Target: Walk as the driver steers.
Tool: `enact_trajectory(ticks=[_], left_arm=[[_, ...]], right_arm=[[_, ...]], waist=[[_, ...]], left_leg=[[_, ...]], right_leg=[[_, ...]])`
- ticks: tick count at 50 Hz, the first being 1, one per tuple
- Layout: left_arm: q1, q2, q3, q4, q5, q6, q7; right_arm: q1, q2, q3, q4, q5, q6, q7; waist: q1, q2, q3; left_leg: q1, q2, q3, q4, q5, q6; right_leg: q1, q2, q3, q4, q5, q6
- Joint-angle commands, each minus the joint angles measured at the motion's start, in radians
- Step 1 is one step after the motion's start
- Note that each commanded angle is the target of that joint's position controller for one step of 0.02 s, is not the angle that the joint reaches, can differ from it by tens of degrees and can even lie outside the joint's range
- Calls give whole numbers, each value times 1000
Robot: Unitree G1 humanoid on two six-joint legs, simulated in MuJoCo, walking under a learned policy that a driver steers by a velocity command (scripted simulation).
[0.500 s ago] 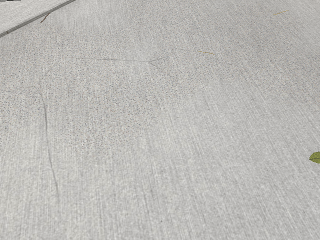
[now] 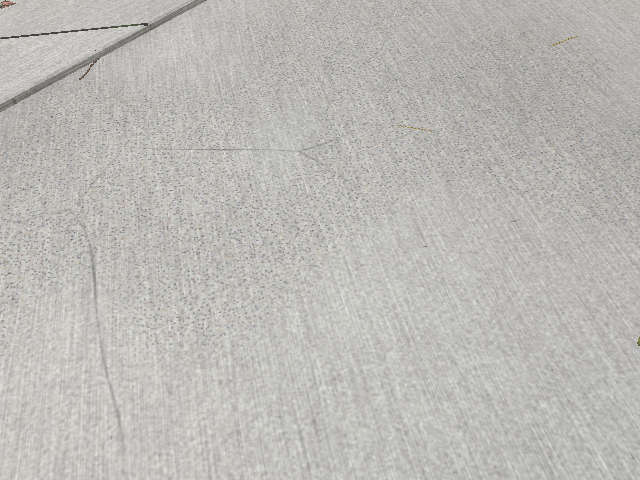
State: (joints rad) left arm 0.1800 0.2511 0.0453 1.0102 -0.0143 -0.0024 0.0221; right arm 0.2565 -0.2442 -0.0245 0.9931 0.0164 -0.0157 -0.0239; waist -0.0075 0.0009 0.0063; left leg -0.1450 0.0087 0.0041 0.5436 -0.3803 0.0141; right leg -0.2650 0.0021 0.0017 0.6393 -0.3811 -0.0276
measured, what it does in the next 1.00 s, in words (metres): walks ahead, turning left: left foot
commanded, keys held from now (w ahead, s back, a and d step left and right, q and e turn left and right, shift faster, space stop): w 0.30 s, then w+q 0.70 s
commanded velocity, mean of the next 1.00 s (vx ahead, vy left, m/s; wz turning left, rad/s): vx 0.43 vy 0.00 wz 0.28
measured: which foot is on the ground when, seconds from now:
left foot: down 0.00-0.10, up 0.12-0.56, down 0.58-1.00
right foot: down 0.00-0.60, up 0.62-1.00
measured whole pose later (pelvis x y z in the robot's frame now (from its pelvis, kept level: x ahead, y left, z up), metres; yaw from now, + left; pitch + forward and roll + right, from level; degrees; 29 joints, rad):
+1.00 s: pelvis +0.49 +0.04 +0.01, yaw +20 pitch +2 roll +0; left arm -0.01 0.28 0.04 0.79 0.00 -0.12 0.00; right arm 0.35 -0.28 -0.07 0.86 0.02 -0.06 -0.01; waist -0.10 -0.04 0.02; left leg -0.09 -0.12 -0.17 0.38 -0.31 0.08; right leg -0.57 -0.04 0.11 0.49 0.06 0.05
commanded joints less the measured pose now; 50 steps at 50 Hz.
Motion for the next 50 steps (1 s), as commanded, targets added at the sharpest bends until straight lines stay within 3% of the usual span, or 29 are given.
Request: enact_trajectory(ticks=[1, 2, 4, 5, 6, 7, 8, 9, 11, 12, 15, 18, 23, 24, 26, 27, 28, 29, 30, 31, 32, 33, 34, 35, 37, 40, 45, 48, 50], left_arm=[[-120, 69, 12, -79, -13, -59, -17], [-99, 70, 13, -70, -17, -72, -26], [59, 85, 29, 8, -19, -81, -33], [163, 123, 46, 48, -12, -78, -30], [286, 226, 75, 75, -13, -80, -29], [339, 223, 64, 81, -2, -92, -41], [259, 156, 39, 63, 7, -105, -41], [200, 118, 28, 40, 6, -114, -43], [153, 92, 12, 24, 5, -115, -47], [165, 72, 3, 29, 9, -107, -46], [213, 101, 1, 41, 13, -91, -27], [204, 135, 5, 33, 23, -87, -9], [262, 136, 11, 60, 10, -90, -5], [253, 140, 14, 56, 10, -87, -5], [225, 167, 23, 39, 14, -76, 0], [213, 178, 28, 29, 19, -66, 4], [195, 179, 28, 14, 25, -53, 9], [195, 177, 22, -8, 32, -51, 13], [290, 41, -21, -51, 46, -78, -9], [242, 64, -20, -50, 19, -128, -29], [124, 150, 5, -97, -24, -157, -38], [73, 163, 8, -116, -29, -170, -31], [62, 160, 16, -113, -13, -169, -19], [85, 159, 24, -113, 1, -155, -10], [96, 128, 26, -131, 16, -126, -4], [-22, 112, 26, -190, 35, -107, 6], [-212, 81, 11, -263, 19, -119, -9], [-256, 113, 16, -293, 7, -127, -23], [-252, 140, 23, -302, 4, -138, -32]], right_arm=[[51, -200, -50, -17, 6, -34, -7], [29, -191, -51, -23, 8, -41, -4], [-53, -179, -50, -50, 17, -38, 4], [-87, -151, -42, -68, 11, -43, 6], [-112, -85, -24, -110, 0, -54, 6], [-126, -97, -28, -131, 7, -70, 1], [-100, -125, -38, -123, 30, -81, 8], [-81, -122, -37, -109, 39, -88, 18], [-105, -132, -50, -106, 21, -93, 24], [-107, -121, -52, -107, 14, -89, 31], [-168, -74, -43, -134, 5, -74, 42], [-284, -39, -23, -179, 10, -68, 46], [-385, -53, -16, -232, 20, -63, 71], [-388, -62, -18, -240, 19, -65, 78], [-341, -94, -34, -243, 13, -66, 88], [-261, -122, -51, -227, 12, -62, 90], [-109, -160, -76, -185, 14, -57, 88], [46, -213, -104, -152, 14, -47, 77], [132, -304, -122, -149, 6, -44, 66], [131, -241, -100, -146, 1, -45, 62], [70, -198, -88, -151, -3, -57, 60], [-13, -171, -79, -172, -4, -69, 62], [-78, -145, -70, -192, -8, -75, 66], [-116, -129, -63, -207, -17, -79, 65], [-119, -132, -61, -214, -12, -78, 58], [-50, -176, -73, -209, -8, -77, 32], [54, -193, -80, -191, 5, -61, 12], [96, -179, -79, -178, 13, -50, 7], [100, -182, -81, -183, 8, -42, 0]], waist=[[-26, 176, 194], [-6, 169, 180], [77, 131, 117], [117, 61, 71], [145, -217, 19], [159, -280, -19], [103, -153, 33], [74, -115, 53], [50, -68, 80], [47, -82, 69], [54, -72, 75], [73, -73, 112], [78, -69, 147], [66, -67, 137], [18, -91, 69], [-29, -110, 8], [-106, -109, -75], [-171, -59, -151], [-98, 203, -299], [-114, 174, -375], [-111, 149, -198], [-73, 47, -103], [-27, -20, -47], [15, -7, -29], [45, 26, -14], [18, 40, 26], [-59, 70, 24], [-69, 73, 13], [-52, 90, 4]], left_leg=[[-44, 322, -438, -357, -282, 220], [-33, 309, -394, -333, -203, 203], [-167, 205, -229, -243, -57, 133], [-259, 131, -129, -94, 77, 88], [-433, -18, 45, 256, 61, 2], [-575, -63, -30, 506, -181, -13], [-651, 0, -104, 636, -160, 12], [-662, 42, -106, 657, -67, 37], [-663, 103, -73, 582, 88, 50], [-622, 112, -53, 546, 129, 42], [-605, 105, -1, 418, 209, -4], [-538, 79, 31, 191, 349, -13], [-476, 47, 35, 36, 429, 48], [-467, 38, 38, 23, 411, 67], [-374, -10, 76, 40, 339, 104], [-281, -44, 98, 56, 297, 123], [-102, -86, 118, 39, 289, 147], [176, -31, -10, 30, 261, 188], [554, 253, -570, -50, 35, 387], [592, 330, -879, -260, -103, 419], [463, 294, -737, -296, -71, 349], [291, 253, -592, -313, 36, 313], [136, 209, -487, -328, 153, 290], [26, 170, -407, -346, 228, 273], [-92, 139, -345, -370, 287, 273], [-180, 105, -285, -392, 292, 270], [-178, 68, -268, -350, 243, 200], [-68, 102, -345, -273, 208, 191], [2, 128, -406, -203, 236, 184]], right_leg=[[-246, -25, -11, 91, -66, -40], [-212, -33, -14, 31, -71, -53], [114, 10, -55, -167, 86, -58], [275, -23, 28, -200, 124, -67], [427, -214, 375, -350, 16, -166], [496, -364, 680, -453, 28, -268], [469, -376, 616, -433, 54, -263], [440, -330, 500, -429, 94, -226], [395, -275, 332, -452, 253, -170], [371, -242, 261, -459, 341, -153], [332, -215, 167, -492, 482, -165], [243, -186, 61, -542, 457, -146], [300, -235, -37, -561, 496, -130], [338, -246, -57, -530, 577, -120], [401, -261, -92, -402, 923, -98], [419, -259, -109, -278, 1092, -85], [376, -232, -138, -75, 1172, -62], [160, -201, -139, 194, 1005, -31], [-281, -4, -114, 639, 254, 41], [-427, 57, 90, 796, -153, 16], [-525, -5, 119, 805, -85, -14], [-494, -57, 108, 730, 13, -26], [-431, -90, 100, 639, 61, -19], [-349, -119, 105, 576, 88, -10], [-283, -132, 91, 479, 95, 21], [-308, -112, 59, 275, 245, 73], [-220, -34, 50, -69, 512, 87], [-222, -24, 87, -147, 479, 78], [-199, -19, 100, -182, 390, 61]])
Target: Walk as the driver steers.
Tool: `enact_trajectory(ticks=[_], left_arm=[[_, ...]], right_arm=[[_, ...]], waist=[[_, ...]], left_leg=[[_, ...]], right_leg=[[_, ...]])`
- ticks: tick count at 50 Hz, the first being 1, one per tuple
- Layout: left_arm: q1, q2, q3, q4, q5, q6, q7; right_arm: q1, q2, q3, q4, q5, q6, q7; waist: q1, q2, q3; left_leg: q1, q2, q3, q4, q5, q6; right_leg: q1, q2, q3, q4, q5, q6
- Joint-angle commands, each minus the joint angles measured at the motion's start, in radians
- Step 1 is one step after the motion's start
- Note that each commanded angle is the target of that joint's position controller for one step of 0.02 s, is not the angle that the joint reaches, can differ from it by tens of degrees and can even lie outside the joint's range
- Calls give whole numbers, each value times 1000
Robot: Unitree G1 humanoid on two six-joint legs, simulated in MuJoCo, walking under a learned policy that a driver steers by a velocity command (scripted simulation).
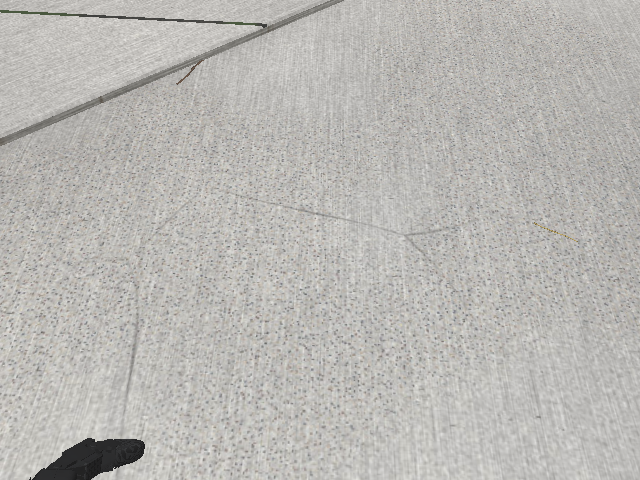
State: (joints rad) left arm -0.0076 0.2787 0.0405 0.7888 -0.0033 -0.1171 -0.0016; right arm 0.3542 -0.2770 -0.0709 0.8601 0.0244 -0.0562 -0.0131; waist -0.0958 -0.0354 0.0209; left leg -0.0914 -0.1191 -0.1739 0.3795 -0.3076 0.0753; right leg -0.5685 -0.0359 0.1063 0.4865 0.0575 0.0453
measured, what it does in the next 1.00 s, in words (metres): walks ahead, turning left: right foot, then left foot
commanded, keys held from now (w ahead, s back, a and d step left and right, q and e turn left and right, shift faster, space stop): w+q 0.40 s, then w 0.60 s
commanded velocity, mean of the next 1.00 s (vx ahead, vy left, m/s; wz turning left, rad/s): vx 0.50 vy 0.00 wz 0.36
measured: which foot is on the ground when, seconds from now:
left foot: down 0.00-0.06, up 0.08-0.56, down 0.58-1.00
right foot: up 0.00-0.04, down 0.06-0.60, up 0.62-1.00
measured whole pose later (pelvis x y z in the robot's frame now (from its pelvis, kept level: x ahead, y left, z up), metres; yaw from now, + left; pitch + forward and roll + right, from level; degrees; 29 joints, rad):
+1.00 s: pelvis +0.53 +0.12 +0.00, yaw +21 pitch +2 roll +2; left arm 0.07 0.27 0.04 0.80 -0.01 -0.08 -0.03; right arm 0.36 -0.27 -0.06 0.82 0.01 -0.07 0.00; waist -0.07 -0.05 0.01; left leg 0.01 -0.08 0.02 0.23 -0.27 0.06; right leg -0.65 -0.10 0.02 0.59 0.09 0.01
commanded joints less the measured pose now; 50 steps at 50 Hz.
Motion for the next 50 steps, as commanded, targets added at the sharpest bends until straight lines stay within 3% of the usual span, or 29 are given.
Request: enact_trajectory(ticks=[1, 2, 3, 4, 5, 6, 7, 8, 9, 10, 12, 15, 20, 23, 25, 27, 28, 29, 30, 31, 32, 33, 34, 35, 37, 39, 42, 45, 50], left_arm=[[-34, 126, 33, -77, -9, -29, -10], [44, 142, 42, -58, -8, -35, -8], [172, 181, 58, -36, 7, -41, -2], [325, 242, 73, -23, 19, -37, 8], [381, 288, 87, 13, 14, -19, -1], [328, 170, 60, -18, -1, -13, -5], [280, 117, 47, -31, -2, -6, -2], [230, 109, 41, -35, 8, -1, -2], [208, 91, 36, -29, 13, 2, -3], [199, 81, 32, -24, 19, 1, -2], [207, 86, 38, -7, 11, -6, -4], [217, 120, 51, 11, 7, -9, -1], [242, 156, 60, 24, 2, 7, 8], [316, 175, 62, 58, -14, 21, 4], [335, 191, 66, 75, -24, 33, 2], [329, 224, 72, 82, -30, 44, 6], [316, 226, 69, 85, -30, 51, 9], [322, 202, 57, 80, -21, 50, 15], [397, 92, 18, 36, 16, 33, 4], [423, 86, 6, 54, 0, 4, -10], [307, 171, 34, 28, -44, -8, -18], [236, 159, 30, -1, -52, -14, -16], [223, 147, 30, 6, -32, -11, -8], [240, 147, 36, 15, -16, 0, -4], [296, 111, 32, 34, -10, 26, -5], [277, 93, 29, 26, -4, 41, -1], [177, 80, 25, -7, 6, 40, 0], [77, 55, 13, -31, -1, 27, -15], [-44, 65, 7, -82, -10, 17, -41]], right_arm=[[-3, -153, -37, -56, -4, 2, -12], [-12, -138, -32, -65, -6, 5, -12], [-18, -94, -16, -80, -12, 2, -7], [13, -39, 2, -103, -18, -1, -4], [134, -22, 14, -135, 11, -12, 1], [109, -135, -8, -108, 23, -9, -4], [8, -171, -20, -121, 16, -3, -4], [-34, -153, -21, -130, 5, -1, -7], [-60, -138, -24, -142, -2, 0, -4], [-56, -117, -25, -148, 2, 6, 3], [-63, -73, -17, -168, 8, 17, 10], [-116, -58, -12, -209, 1, 23, 14], [-253, -37, 2, -262, 0, 11, 45], [-337, -24, 11, -303, -1, 8, 58], [-355, -40, 7, -321, -2, 7, 65], [-292, -86, -14, -315, -10, 8, 64], [-162, -124, -37, -279, -11, 10, 60], [-7, -181, -66, -232, -10, 16, 45], [100, -298, -89, -212, -20, 20, 28], [114, -269, -72, -220, -12, 15, 30], [72, -204, -50, -215, -19, 6, 38], [5, -175, -40, -213, -16, -1, 39], [-63, -139, -28, -212, -16, -7, 40], [-109, -105, -18, -216, -22, -13, 43], [-134, -99, -18, -212, -27, -26, 43], [-124, -118, -22, -191, -25, -39, 39], [-83, -128, -24, -157, -24, -39, 24], [-45, -144, -25, -130, -19, -33, 13], [40, -164, -32, -66, -8, -18, 9]], waist=[[56, 145, -19], [98, 155, -48], [159, 128, -152], [196, -15, -301], [135, -351, -373], [155, -192, -268], [175, -93, -144], [154, -29, -84], [139, -35, -37], [121, -53, -24], [114, -69, -17], [113, -38, -3], [157, -21, 26], [180, -9, 54], [162, -20, 59], [97, -59, -2], [15, -53, -77], [-56, -30, -163], [-25, 200, -309], [-14, 236, -478], [-37, 144, -348], [-10, 129, -205], [33, 77, -121], [71, 92, -83], [114, 109, -74], [125, 92, -43], [98, 82, -4], [59, 87, 23], [20, 90, 60]], left_leg=[[-35, 262, -249, -2, 199, 116], [-42, 239, -248, 58, 241, 99], [-98, 183, -202, 232, 261, 69], [-293, 85, -78, 527, 81, 15], [-602, 15, 9, 791, -313, -26], [-695, 103, -23, 901, -250, -36], [-706, 135, 8, 909, -153, -43], [-668, 168, 30, 881, -79, -50], [-649, 194, 29, 839, -34, -53], [-610, 217, 38, 815, -8, -52], [-606, 234, 66, 782, 17, -60], [-656, 246, 73, 675, 104, -76], [-597, 225, 149, 390, 335, -63], [-573, 199, 178, 285, 305, -37], [-546, 172, 196, 238, 224, -6], [-401, 112, 239, 205, 139, 35], [-210, 76, 260, 148, 186, 64], [66, 90, 212, 149, 243, 91], [486, 368, -214, 175, 258, 223], [565, 524, -613, -4, 155, 338], [465, 482, -474, -40, 137, 278], [302, 435, -315, -55, 187, 236], [150, 389, -206, -80, 261, 204], [40, 352, -130, -113, 321, 186], [-60, 331, -79, -181, 344, 193], [-97, 326, -25, -221, 385, 200], [-75, 303, 41, -240, 408, 179], [-70, 277, 97, -248, 351, 144], [81, 344, 74, -198, 336, 133]], right_leg=[[146, 22, -12, -39, -103, -27], [251, 24, -29, -76, -119, -52], [464, -42, 15, -62, -136, -103], [769, -230, 235, -59, -236, -178], [966, -407, 681, -161, -448, -308], [893, -382, 641, -185, -587, -274], [762, -331, 450, -194, -507, -225], [645, -284, 333, -218, -371, -204], [570, -254, 253, -240, -263, -203], [517, -226, 177, -266, -206, -195], [487, -214, 88, -305, -123, -213], [495, -225, -9, -335, 1, -235], [517, -196, -179, -344, 64, -205], [576, -226, -198, -332, 93, -202], [635, -252, -208, -291, 205, -195], [668, -256, -234, -155, 520, -177], [635, -232, -268, 5, 615, -154], [475, -193, -290, 215, 506, -120], [61, -74, -293, 618, -136, -61], [-96, 40, -96, 837, -667, -48], [-188, -15, -29, 886, -613, -60], [-207, -57, -52, 833, -527, -72], [-170, -96, -61, 756, -451, -68], [-102, -121, -55, 700, -401, -63], [-19, -130, -55, 657, -340, -47], [-44, -131, -59, 591, -275, -26], [-110, -126, -60, 413, -106, -6], [-70, -88, -88, 207, 58, -15], [-99, -51, -88, 58, 29, -52]])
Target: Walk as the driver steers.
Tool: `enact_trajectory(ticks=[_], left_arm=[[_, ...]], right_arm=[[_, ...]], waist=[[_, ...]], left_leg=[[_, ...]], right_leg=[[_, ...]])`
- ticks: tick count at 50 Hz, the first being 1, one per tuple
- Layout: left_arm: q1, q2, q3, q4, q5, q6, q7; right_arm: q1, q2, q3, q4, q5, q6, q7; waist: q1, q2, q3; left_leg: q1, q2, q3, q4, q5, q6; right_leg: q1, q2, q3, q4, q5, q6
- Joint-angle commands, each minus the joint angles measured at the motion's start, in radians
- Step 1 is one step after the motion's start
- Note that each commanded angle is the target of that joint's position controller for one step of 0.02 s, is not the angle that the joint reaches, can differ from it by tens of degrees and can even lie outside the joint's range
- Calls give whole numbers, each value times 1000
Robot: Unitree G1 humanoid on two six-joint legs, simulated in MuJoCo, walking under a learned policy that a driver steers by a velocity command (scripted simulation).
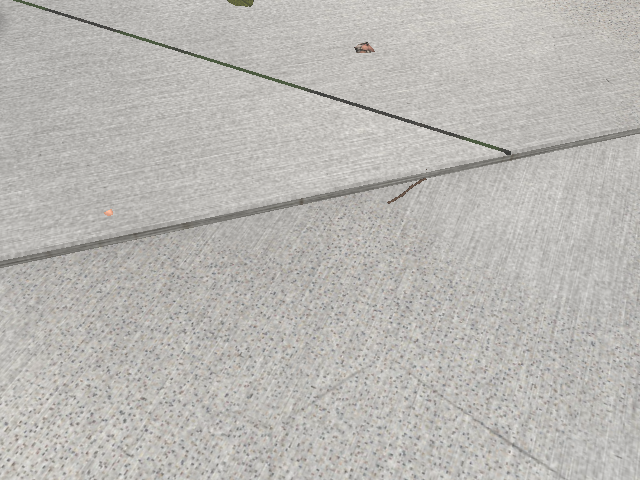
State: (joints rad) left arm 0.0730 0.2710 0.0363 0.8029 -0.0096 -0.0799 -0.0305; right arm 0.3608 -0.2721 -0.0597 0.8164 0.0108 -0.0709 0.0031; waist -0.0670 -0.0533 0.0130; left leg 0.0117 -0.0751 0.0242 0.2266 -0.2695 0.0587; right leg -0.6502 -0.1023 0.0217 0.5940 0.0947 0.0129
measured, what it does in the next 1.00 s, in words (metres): walks ahead: right foot, then left foot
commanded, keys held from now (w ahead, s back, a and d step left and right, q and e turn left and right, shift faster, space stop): w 0.46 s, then w+e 0.54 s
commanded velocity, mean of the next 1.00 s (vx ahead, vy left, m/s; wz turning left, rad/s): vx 0.50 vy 0.00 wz -0.18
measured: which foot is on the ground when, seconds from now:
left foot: down 0.00-0.14, up 0.16-0.62, down 0.64-1.00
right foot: up 0.00-0.10, down 0.12-0.64, up 0.66-1.00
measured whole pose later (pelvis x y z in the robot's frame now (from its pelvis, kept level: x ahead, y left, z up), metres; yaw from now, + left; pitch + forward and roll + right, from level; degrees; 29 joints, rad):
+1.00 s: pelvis +0.55 +0.00 +0.00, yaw -14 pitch +1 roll +2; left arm 0.14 0.29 0.07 0.77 -0.02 -0.02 -0.02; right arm 0.31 -0.26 -0.07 0.90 -0.01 -0.09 -0.01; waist -0.07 -0.04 0.02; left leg 0.00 -0.01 0.22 0.23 -0.24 0.02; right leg -0.68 -0.12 0.04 0.80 -0.01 -0.01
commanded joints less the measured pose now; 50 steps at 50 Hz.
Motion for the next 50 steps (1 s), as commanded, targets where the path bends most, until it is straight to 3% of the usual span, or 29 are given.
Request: enact_trajectory(ticks=[1, 3, 4, 5, 6, 7, 8, 9, 10, 11, 13, 16, 19, 22, 26, 29, 30, 31, 32, 33, 34, 35, 36, 37, 39, 42, 46, 50], left_arm=[[-129, 80, 13, -104, -3, -23, -18], [-92, 101, 20, -101, -2, -26, -24], [-33, 121, 30, -87, -1, -27, -22], [99, 155, 51, -47, 2, -27, -16], [269, 215, 71, -10, 11, -26, -7], [370, 304, 95, 12, 17, -19, -4], [382, 216, 69, 16, 0, -16, -6], [306, 177, 54, 5, -4, -16, -3], [229, 155, 47, -12, 1, -12, 0], [174, 129, 39, -18, 9, -12, -2], [130, 99, 29, -22, 22, -21, -4], [144, 129, 38, -1, 14, -34, 2], [181, 149, 44, 19, 9, -26, 16], [223, 164, 47, 38, 0, -18, 25], [304, 174, 52, 78, -14, 3, 29], [287, 193, 63, 80, -18, 19, 38], [266, 197, 65, 76, -19, 23, 40], [262, 170, 55, 72, -12, 25, 40], [265, 105, 31, 48, 8, 24, 38], [399, -7, 0, 30, 0, 6, 35], [366, 88, 21, 45, -22, -6, 34], [280, 153, 41, 18, -40, -9, 33], [231, 147, 43, 7, -37, -7, 37], [209, 139, 48, 3, -23, -1, 40], [239, 104, 52, 5, -25, 24, 36], [208, 66, 50, -22, -21, 53, 34], [127, 52, 46, -58, -14, 52, 19], [-14, 33, 33, -112, -10, 46, -7]], right_arm=[[37, -174, -46, -14, 8, 1, -10], [29, -184, -50, -3, 9, 12, -15], [13, -192, -51, -4, 7, 17, -17], [-1, -183, -45, -5, 4, 24, -19], [11, -147, -27, -20, -8, 25, -23], [146, -36, 6, -34, -8, 5, -11], [99, -83, 0, -20, 0, -16, -6], [8, -152, -20, -48, 28, -29, 1], [-59, -152, -16, -66, 31, -34, -1], [-96, -143, -19, -72, 15, -33, -5], [-51, -115, -22, -55, 5, -11, -9], [-67, -83, -15, -59, -3, 9, -15], [-167, -69, -9, -84, -9, 3, -12], [-270, -45, 2, -104, -4, -8, 0], [-381, -55, 2, -144, 5, -21, 19], [-345, -98, -11, -141, 5, -36, 29], [-281, -116, -21, -124, 4, -40, 27], [-148, -158, -44, -83, 0, -42, 19], [23, -226, -65, -56, -18, -42, 8], [82, -307, -84, -34, -23, -30, 7], [85, -208, -59, -41, -17, -29, 8], [19, -157, -42, -48, -13, -31, 5], [-49, -133, -33, -54, -15, -33, 4], [-104, -101, -24, -51, -17, -35, 5], [-155, -75, -20, -43, -25, -45, 5], [-161, -101, -32, -20, -24, -56, -1], [-145, -131, -42, 4, -27, -47, -15], [-97, -162, -52, 26, -15, -30, -23]], waist=[[-2, 112, 66], [28, 130, 40], [63, 145, 0], [133, 133, -84], [194, 79, -226], [153, -167, -375], [186, -176, -408], [179, -118, -246], [154, -38, -146], [126, 2, -67], [68, -39, -42], [53, -26, -15], [78, -4, 8], [117, -2, 26], [149, -2, 58], [102, -26, 38], [59, -31, 6], [-4, -13, -81], [-69, 74, -238], [-12, 354, -365], [-45, 303, -359], [-44, 235, -219], [-19, 177, -146], [6, 159, -84], [53, 183, -46], [72, 136, -1], [56, 112, 28], [3, 88, 69]], left_leg=[[16, 318, -132, -21, 331, 142], [68, 332, -136, 39, 457, 119], [76, 319, -123, 111, 620, 105], [48, 270, -85, 270, 751, 82], [-111, 218, -46, 525, 600, 48], [-538, 44, -13, 930, 110, -37], [-678, 17, -153, 1056, -302, -30], [-773, 78, -156, 1110, -253, -16], [-767, 134, -119, 1071, -161, -9], [-736, 170, -102, 1000, -95, -12], [-619, 210, -108, 923, -24, -21], [-633, 224, -89, 824, 48, -54], [-677, 224, -77, 637, 213, -74], [-629, 189, -42, 446, 347, -75], [-624, 157, -51, 321, 333, -66], [-541, 139, -65, 264, 240, -41], [-442, 120, -46, 240, 216, -27], [-244, 109, -31, 229, 208, -1], [46, 260, -173, 272, 210, 56], [377, 494, -599, 183, 17, 198], [341, 489, -710, 92, -137, 191], [230, 462, -564, 74, -145, 149], [108, 428, -450, 52, -63, 128], [3, 393, -359, 17, 17, 119], [-110, 356, -230, -43, 113, 109], [-151, 359, -109, -91, 229, 126], [-122, 335, 34, -111, 292, 113], [-60, 344, 124, -106, 315, 99]], right_leg=[[-21, 20, -1, -68, -49, -35], [40, 41, -16, -90, -130, -63], [136, 73, -46, -98, -163, -82], [322, 106, -77, -117, -144, -110], [620, -2, 34, -65, -88, -165], [1016, -251, 505, -124, -297, -335], [1053, -278, 719, -272, -425, -339], [933, -254, 582, -295, -487, -288], [781, -219, 460, -316, -440, -259], [639, -182, 370, -351, -358, -250], [498, -132, 270, -408, -250, -240], [448, -120, 173, -463, -127, -262], [480, -98, 98, -480, -69, -245], [494, -72, 37, -482, -77, -216], [586, -117, 82, -429, -99, -213], [638, -153, 137, -348, -61, -188], [629, -140, 134, -281, 20, -173], [588, -83, 100, -127, 102, -145], [425, -12, 49, 162, -68, -105], [37, 150, -16, 511, -583, -37], [-64, 113, 106, 654, -681, -39], [-124, 68, 106, 691, -600, -50], [-103, 23, 83, 673, -516, -50], [-74, -4, 84, 625, -454, -47], [17, -36, 87, 577, -390, -41], [-16, -47, 84, 518, -318, -24], [-41, -39, 61, 313, -132, -13], [-26, -19, -17, 133, -57, -31]])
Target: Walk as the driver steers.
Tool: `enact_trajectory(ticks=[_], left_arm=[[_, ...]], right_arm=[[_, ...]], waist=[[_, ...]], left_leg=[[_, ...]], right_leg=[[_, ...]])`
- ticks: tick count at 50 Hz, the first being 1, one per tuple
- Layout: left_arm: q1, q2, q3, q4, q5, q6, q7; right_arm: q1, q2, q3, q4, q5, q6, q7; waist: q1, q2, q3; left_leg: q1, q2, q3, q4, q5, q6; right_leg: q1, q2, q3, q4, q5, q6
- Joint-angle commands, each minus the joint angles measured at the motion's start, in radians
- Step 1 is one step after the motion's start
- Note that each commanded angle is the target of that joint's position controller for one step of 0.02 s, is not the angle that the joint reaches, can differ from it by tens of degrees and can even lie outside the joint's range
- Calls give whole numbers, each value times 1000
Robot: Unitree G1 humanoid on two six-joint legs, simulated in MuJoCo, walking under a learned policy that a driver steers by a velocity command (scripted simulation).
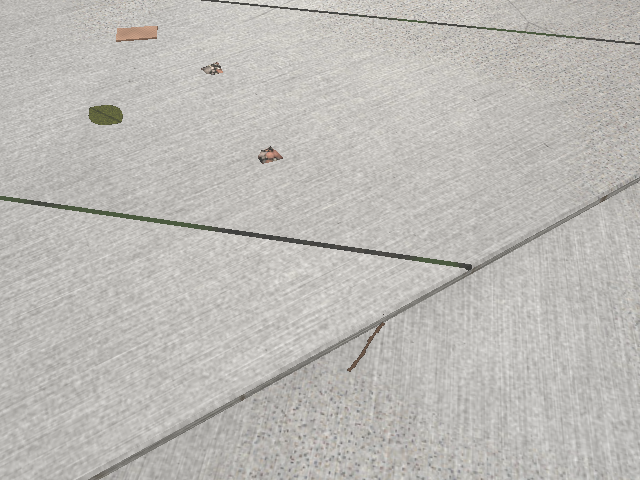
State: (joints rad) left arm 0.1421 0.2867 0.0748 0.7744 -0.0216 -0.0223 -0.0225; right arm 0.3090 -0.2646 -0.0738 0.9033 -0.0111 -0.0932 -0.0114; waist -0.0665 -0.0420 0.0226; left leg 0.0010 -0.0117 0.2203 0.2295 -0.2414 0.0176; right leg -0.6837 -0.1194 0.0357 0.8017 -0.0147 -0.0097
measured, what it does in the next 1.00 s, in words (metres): walks ahead, turning right: right foot, then left foot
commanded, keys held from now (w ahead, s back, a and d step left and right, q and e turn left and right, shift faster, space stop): w+e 0.56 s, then w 0.36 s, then w+q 0.08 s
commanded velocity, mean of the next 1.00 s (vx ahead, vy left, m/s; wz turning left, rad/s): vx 0.50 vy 0.00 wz -0.43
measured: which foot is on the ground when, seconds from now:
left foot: down 0.00-0.18, up 0.20-0.64, down 0.66-1.00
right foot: up 0.00-0.14, down 0.16-0.68, up 0.70-1.00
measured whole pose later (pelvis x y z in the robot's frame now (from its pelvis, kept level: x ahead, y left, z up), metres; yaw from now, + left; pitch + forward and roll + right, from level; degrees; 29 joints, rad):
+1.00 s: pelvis +0.55 -0.11 +0.00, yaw -25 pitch +2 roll +1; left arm 0.12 0.27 0.05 0.67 -0.01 -0.06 -0.01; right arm 0.37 -0.27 -0.05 0.90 0.01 -0.08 0.01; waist -0.10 -0.04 0.02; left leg -0.07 -0.04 0.01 0.26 -0.21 0.03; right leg -0.63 -0.09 0.05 0.69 -0.07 0.01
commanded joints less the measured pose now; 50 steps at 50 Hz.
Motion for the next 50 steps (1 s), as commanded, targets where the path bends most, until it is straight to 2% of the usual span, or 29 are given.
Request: enact_trajectory(ticks=[1, 3, 5, 6, 7, 8, 9, 10, 11, 12, 13, 14, 15, 19, 24, 26, 29, 31, 32, 33, 34, 35, 36, 37, 38, 40, 42, 45, 50], left_arm=[[-109, 18, -6, -98, 2, -11, -20], [-143, 27, -5, -125, 0, -9, -30], [-128, 51, 7, -141, 1, -7, -37], [-84, 71, 18, -138, 1, -3, -37], [19, 104, 39, -117, -3, -1, -35], [187, 160, 73, -72, -5, 1, -24], [314, 260, 105, -42, -7, 13, 1], [236, 330, 105, -77, -7, -1, -1], [257, 240, 76, -91, 1, -17, -12], [232, 188, 62, -83, 7, -32, -13], [170, 157, 52, -88, 4, -41, -14], [106, 120, 41, -100, 7, -44, -9], [73, 107, 33, -118, 17, -44, -4], [106, 152, 45, -114, 10, -49, 21], [173, 164, 50, -96, 2, -37, 38], [206, 162, 51, -81, -3, -33, 38], [222, 146, 48, -70, -2, -25, 43], [217, 135, 45, -65, 4, -19, 46], [216, 110, 35, -67, 8, -19, 45], [213, 65, 15, -80, 18, -21, 40], [357, 5, -2, -88, -3, -32, 39], [368, 62, 0, -77, -18, -39, 42], [261, 137, 17, -87, -21, -40, 41], [176, 138, 16, -106, -10, -39, 42], [121, 127, 16, -123, 7, -43, 39], [131, 96, 15, -121, 12, -43, 31], [134, 60, 5, -121, 12, -40, 27], [46, 32, -12, -151, 19, -45, 23], [-112, 20, -20, -187, 9, -59, 8]], right_arm=[[-30, -176, -40, -53, 12, -1, -9], [-11, -189, -46, -40, 23, 14, -7], [-24, -213, -54, -41, 32, 28, -9], [-34, -229, -58, -45, 37, 35, -11], [-49, -238, -60, -49, 42, 44, -13], [-61, -226, -54, -54, 43, 48, -15], [-37, -159, -30, -76, 6, 38, -14], [11, -52, 5, -136, -4, 4, -5], [-94, -143, -9, -148, 35, -37, 11], [-158, -157, -12, -170, 62, -55, 18], [-155, -146, -10, -158, 46, -61, 12], [-149, -158, -19, -144, 18, -56, 4], [-128, -162, -24, -139, 11, -43, 6], [-177, -115, -14, -164, -7, -9, 3], [-352, -80, 6, -215, 8, -16, 19], [-384, -93, 4, -231, 18, -22, 27], [-373, -132, -6, -235, 20, -36, 39], [-297, -146, -14, -213, 16, -46, 41], [-210, -166, -27, -188, 6, -51, 37], [-75, -207, -39, -172, -11, -55, 32], [59, -301, -65, -135, -23, -43, 31], [90, -241, -55, -108, 14, -37, 42], [32, -171, -34, -123, 25, -32, 42], [-27, -143, -23, -137, 13, -23, 39], [-67, -118, -13, -136, 5, -17, 38], [-91, -95, 0, -131, -4, -19, 32], [-71, -116, -4, -114, 7, -23, 29], [-44, -163, -16, -95, 15, -20, 22], [47, -180, -16, -61, 35, 4, 17]], waist=[[-6, 76, 68], [-8, 82, 78], [23, 106, 51], [55, 127, 13], [118, 132, -45], [207, 107, -130], [231, -58, -212], [112, -245, -312], [187, -97, -346], [179, -64, -220], [128, 26, -133], [91, 30, -101], [62, 11, -84], [55, 18, -48], [125, -33, -10], [139, -44, -7], [126, -64, -14], [88, -95, -31], [46, -91, -78], [-17, -33, -201], [15, 247, -340], [1, 326, -323], [-20, 208, -171], [-11, 136, -97], [7, 107, -27], [50, 142, -16], [58, 147, -20], [38, 117, -10], [-15, 117, 17]], left_leg=[[-14, 290, -61, -99, 297, 137], [58, 311, -41, -60, 361, 124], [102, 318, -12, 35, 618, 103], [112, 316, 1, 121, 795, 93], [96, 300, 18, 272, 917, 78], [-4, 259, 42, 495, 874, 43], [-285, 201, 43, 826, 410, -9], [-684, -30, -127, 1148, -342, -63], [-790, 10, -314, 1201, -323, -36], [-841, 53, -304, 1162, -239, -7], [-792, 100, -305, 1062, -159, 0], [-716, 131, -307, 969, -114, -5], [-653, 145, -311, 930, -82, -12], [-622, 121, -279, 730, 39, -72], [-531, 45, -265, 372, 329, -87], [-506, 32, -281, 323, 344, -80], [-488, 29, -302, 259, 270, -53], [-400, 23, -273, 234, 209, -17], [-271, 17, -256, 205, 202, 13], [-41, 137, -368, 237, 189, 77], [314, 354, -789, 184, 22, 248], [344, 419, -1038, 64, -246, 286], [226, 381, -926, 43, -320, 243], [108, 339, -789, 38, -248, 209], [-9, 298, -693, 11, -143, 202], [-110, 244, -582, -25, 10, 185], [-136, 236, -513, -55, 116, 203], [-133, 234, -430, -84, 232, 210], [-149, 199, -364, -64, 268, 177]], right_leg=[[-1, 2, -42, -103, 39, -16], [-11, 14, -65, -142, -19, -38], [57, 58, -112, -160, -112, -73], [133, 96, -142, -155, -165, -95], [265, 141, -167, -172, -189, -122], [514, 185, -162, -240, -126, -161], [806, 23, 106, -259, -104, -225], [1054, -194, 717, -440, -320, -426], [1061, -218, 769, -537, -363, -403], [967, -188, 619, -530, -298, -359], [810, -138, 490, -525, -184, -319], [692, -99, 399, -531, -87, -291], [612, -76, 358, -552, -24, -285], [486, -34, 261, -593, 104, -287], [426, 31, 209, -578, -42, -213], [451, 10, 251, -551, -83, -206], [548, -28, 326, -465, -99, -191], [580, -37, 342, -396, -12, -173], [575, 8, 318, -300, 90, -149], [487, 62, 259, -67, 41, -113], [147, 209, 136, 291, -285, -27], [-37, 198, 152, 449, -564, -14], [-104, 151, 170, 509, -495, -17], [-93, 111, 128, 499, -424, -21], [-77, 84, 109, 434, -373, -22], [14, 36, 87, 332, -311, -22], [29, 23, 54, 253, -288, -9], [19, 10, 25, 70, -161, 11], [135, 66, -16, -195, 37, 33]])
